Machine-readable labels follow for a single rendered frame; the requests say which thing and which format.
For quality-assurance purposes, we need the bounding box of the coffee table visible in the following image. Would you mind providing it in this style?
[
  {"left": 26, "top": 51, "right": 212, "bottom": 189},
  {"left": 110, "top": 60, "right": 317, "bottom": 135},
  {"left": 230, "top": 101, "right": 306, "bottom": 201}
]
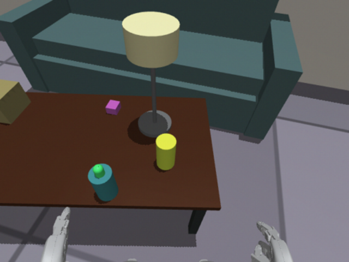
[{"left": 0, "top": 92, "right": 221, "bottom": 234}]

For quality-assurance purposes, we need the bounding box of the right robot hand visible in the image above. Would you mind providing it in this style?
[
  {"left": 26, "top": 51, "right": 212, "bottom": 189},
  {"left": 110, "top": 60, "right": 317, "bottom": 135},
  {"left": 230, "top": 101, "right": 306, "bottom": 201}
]
[{"left": 251, "top": 221, "right": 293, "bottom": 262}]

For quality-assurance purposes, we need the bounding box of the left robot hand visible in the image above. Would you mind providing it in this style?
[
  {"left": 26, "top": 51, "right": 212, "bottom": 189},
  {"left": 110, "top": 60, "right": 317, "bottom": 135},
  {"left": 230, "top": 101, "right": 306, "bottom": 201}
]
[{"left": 40, "top": 207, "right": 70, "bottom": 262}]

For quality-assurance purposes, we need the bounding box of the sofa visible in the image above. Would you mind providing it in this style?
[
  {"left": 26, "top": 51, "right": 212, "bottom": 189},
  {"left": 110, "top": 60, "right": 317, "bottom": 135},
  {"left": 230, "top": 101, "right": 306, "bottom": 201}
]
[{"left": 0, "top": 0, "right": 303, "bottom": 140}]

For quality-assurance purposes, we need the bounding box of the desk lamp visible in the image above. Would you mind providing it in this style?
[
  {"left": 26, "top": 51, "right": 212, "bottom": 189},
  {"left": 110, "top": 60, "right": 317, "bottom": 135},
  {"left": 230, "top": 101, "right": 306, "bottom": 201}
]
[{"left": 122, "top": 11, "right": 180, "bottom": 138}]

